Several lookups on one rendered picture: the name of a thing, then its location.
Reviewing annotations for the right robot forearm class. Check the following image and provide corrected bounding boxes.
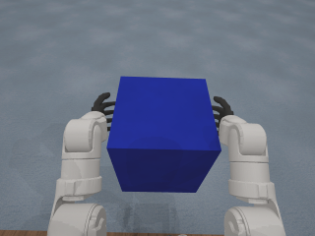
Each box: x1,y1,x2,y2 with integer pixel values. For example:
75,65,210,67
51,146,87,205
219,115,286,236

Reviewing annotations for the left robot forearm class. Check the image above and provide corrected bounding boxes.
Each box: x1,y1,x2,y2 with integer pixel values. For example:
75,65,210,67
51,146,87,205
47,111,108,236

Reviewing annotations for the robot left hand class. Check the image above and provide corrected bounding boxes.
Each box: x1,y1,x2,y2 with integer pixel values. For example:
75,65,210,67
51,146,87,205
91,92,116,132

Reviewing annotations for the robot right hand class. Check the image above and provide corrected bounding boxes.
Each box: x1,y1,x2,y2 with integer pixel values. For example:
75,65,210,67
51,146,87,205
212,96,234,136

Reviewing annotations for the carton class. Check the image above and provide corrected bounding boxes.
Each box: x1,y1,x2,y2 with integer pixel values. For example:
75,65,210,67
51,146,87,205
106,76,221,193

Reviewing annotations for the right robot upper arm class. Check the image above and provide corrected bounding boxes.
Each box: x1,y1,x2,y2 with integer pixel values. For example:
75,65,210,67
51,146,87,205
223,206,285,236

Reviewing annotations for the left robot upper arm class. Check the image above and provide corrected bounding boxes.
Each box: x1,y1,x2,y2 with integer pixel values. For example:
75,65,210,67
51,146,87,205
47,203,107,236

